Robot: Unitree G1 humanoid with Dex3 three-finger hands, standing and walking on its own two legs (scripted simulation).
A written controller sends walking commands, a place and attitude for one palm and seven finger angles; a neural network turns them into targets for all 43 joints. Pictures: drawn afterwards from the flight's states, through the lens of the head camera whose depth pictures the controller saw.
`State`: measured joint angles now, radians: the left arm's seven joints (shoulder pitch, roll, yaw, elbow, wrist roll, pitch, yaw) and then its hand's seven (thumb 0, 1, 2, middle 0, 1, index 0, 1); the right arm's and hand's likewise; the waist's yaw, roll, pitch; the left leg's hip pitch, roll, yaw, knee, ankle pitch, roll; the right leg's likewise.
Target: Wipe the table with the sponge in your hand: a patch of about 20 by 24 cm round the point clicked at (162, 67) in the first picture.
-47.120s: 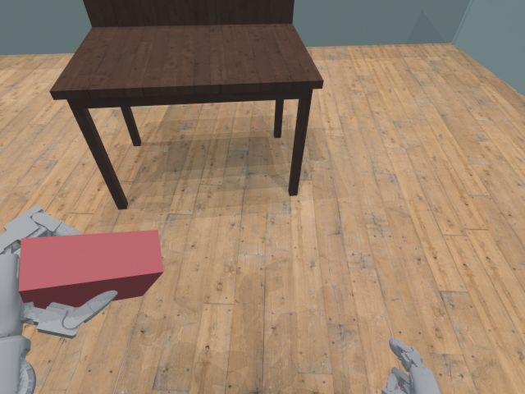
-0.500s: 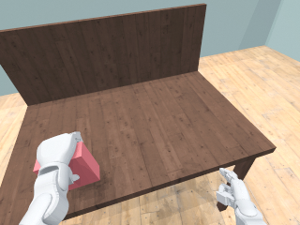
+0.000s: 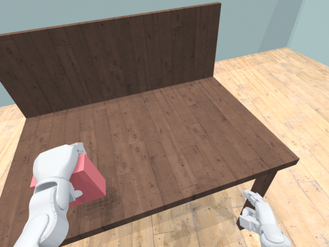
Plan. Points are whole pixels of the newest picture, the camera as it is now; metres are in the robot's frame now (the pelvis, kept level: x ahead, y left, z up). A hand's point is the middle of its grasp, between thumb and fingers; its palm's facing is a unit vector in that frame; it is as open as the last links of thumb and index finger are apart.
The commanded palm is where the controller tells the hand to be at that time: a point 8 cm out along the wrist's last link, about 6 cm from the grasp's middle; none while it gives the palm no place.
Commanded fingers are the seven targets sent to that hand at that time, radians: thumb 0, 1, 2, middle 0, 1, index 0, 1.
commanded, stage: bring the sponge back beside the body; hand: left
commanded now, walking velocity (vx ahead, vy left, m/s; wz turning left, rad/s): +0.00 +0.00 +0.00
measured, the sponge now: (76, 187) +0.22 +0.28 +0.03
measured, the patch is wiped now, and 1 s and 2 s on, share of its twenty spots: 1.00 1.00 1.00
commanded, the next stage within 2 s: step back with the hand held close in 1.42 s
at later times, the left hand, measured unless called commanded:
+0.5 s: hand (62, 177) +0.21 +0.28 +0.10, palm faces +0.09 -0.15 -0.98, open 9.3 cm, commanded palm +0.18 +0.27 +0.17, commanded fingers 0.00 0.10 1.30 -1.20 -1.60 -1.20 -1.60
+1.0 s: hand (48, 187) +0.18 +0.29 +0.11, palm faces +0.12 -0.15 -0.98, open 9.3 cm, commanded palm +0.14 +0.28 +0.18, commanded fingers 0.00 0.10 1.30 -1.20 -1.60 -1.20 -1.60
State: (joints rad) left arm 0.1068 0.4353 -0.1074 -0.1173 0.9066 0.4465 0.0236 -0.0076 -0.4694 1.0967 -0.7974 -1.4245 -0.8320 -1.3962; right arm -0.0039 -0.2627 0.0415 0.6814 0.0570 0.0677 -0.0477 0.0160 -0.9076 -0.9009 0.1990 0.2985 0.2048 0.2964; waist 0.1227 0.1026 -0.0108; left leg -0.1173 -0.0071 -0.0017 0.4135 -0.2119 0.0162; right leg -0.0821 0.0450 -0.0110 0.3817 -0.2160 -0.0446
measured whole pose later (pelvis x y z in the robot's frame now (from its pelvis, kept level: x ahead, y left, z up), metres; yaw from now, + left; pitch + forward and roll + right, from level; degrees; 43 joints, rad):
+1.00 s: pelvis -0.01 +0.00 +0.00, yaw +0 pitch -6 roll -1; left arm 0.27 0.48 -0.04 -0.33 0.85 0.47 -0.01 -0.01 -0.47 1.09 -0.80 -1.42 -0.83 -1.40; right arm -0.02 -0.26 0.06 0.65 0.06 0.08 -0.04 0.02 -0.91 -0.90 0.20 0.30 0.21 0.30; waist 0.14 0.11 -0.01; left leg -0.11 -0.01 -0.01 0.43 -0.21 0.02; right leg -0.07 0.04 -0.01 0.39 -0.21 -0.04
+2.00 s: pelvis -0.02 +0.03 -0.01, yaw +1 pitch +2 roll -2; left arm 0.50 0.41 0.36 -0.53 -0.05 -0.08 0.12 -0.01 -0.47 1.09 -0.80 -1.42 -0.83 -1.40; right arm 0.28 -0.24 0.02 0.60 0.01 -0.03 -0.08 0.02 -0.91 -0.90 0.20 0.30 0.21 0.30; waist 0.00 0.00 -0.03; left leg -0.38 -0.04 -0.03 0.61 -0.25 0.06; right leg -0.33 0.03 -0.02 0.54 -0.24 0.00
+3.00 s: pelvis -0.20 +0.04 -0.02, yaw +2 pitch +2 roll +0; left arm 0.49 0.43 0.41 -0.63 -0.04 -0.12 0.15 -0.01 -0.47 1.09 -0.80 -1.42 -0.83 -1.40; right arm 0.18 -0.18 -0.01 0.57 0.01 -0.09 -0.05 0.01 -0.91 -0.90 0.20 0.30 0.21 0.30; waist -0.02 -0.12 0.01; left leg -0.39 0.02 0.05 0.67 -0.32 0.01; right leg -0.60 0.02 0.06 0.94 -0.44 0.03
